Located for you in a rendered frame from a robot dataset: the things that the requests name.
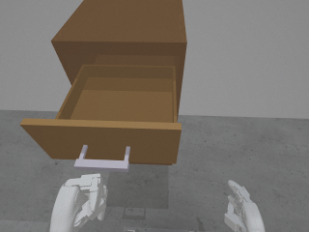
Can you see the left robot hand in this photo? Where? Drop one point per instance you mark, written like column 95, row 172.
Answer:
column 87, row 193

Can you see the right robot hand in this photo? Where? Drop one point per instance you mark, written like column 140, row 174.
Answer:
column 247, row 217

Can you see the drawer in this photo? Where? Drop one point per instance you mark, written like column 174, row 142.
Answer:
column 111, row 107

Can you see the cabinet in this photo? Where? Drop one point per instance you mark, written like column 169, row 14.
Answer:
column 124, row 33

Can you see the handle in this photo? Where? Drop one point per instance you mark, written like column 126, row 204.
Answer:
column 102, row 164

